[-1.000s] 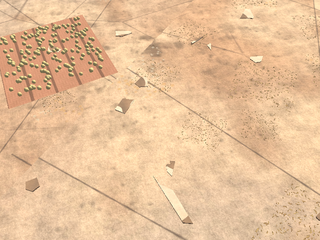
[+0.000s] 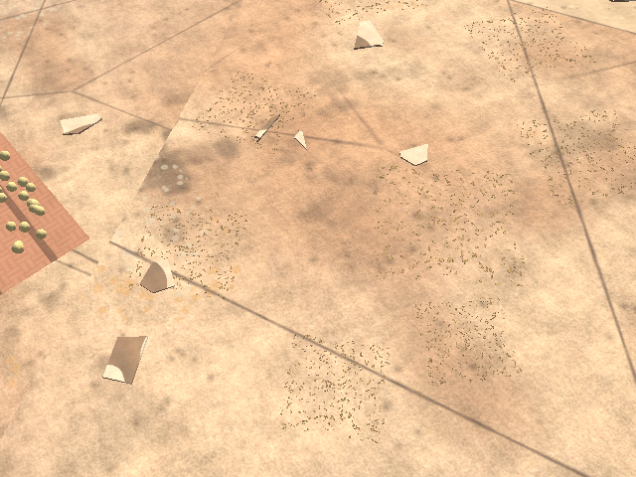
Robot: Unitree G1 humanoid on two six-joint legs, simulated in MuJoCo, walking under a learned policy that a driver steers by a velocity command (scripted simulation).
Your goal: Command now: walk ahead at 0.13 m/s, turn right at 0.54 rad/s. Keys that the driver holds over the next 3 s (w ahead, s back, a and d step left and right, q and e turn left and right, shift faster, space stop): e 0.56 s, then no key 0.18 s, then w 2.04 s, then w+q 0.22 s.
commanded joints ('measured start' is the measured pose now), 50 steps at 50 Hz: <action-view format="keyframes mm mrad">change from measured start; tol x16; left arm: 1 6 143 40 -82 12 1 14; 50 154 129 32 -85 -2 -29 41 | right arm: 1 116 -88 -31 -49 -8 22 -18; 18 31 -252 -82 -97 -37 11 1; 50 -78 -66 -37 -62 14 -24 48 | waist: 1 -44 -76 -196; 16 -36 -171 -192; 19 8 257 -182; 36 8 168 -154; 39 23 -286 -214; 50 34 -140 -45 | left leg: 1 -19 19 -14 -85 60 -15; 16 233 -39 -33 -846 320 15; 19 386 412 -477 -924 701 323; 24 340 210 -106 -895 650 224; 36 329 236 -9 -791 595 208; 39 -87 31 98 -394 -159 -5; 42 -229 60 34 -199 -6 19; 50 -145 51 48 -473 337 20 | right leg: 1 144 -255 285 -167 395 -200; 10 141 -202 391 -163 -116 -122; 16 174 -161 468 -29 39 -63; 19 -196 28 147 535 -552 105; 23 -206 -31 100 774 -350 174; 34 78 -80 -53 184 -285 138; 37 380 -102 1 -146 48 57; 38 564 -343 286 -125 313 -11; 42 404 -372 406 -301 -506 -138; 50 373 -306 218 -362 -230 -110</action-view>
